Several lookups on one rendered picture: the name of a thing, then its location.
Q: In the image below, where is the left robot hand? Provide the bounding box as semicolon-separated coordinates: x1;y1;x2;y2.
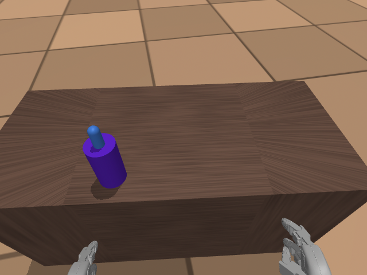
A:
67;241;98;275

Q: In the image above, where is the right robot hand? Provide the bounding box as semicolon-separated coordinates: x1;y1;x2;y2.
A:
279;218;332;275

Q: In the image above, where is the bottle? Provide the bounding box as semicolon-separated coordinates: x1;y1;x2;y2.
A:
83;125;127;188

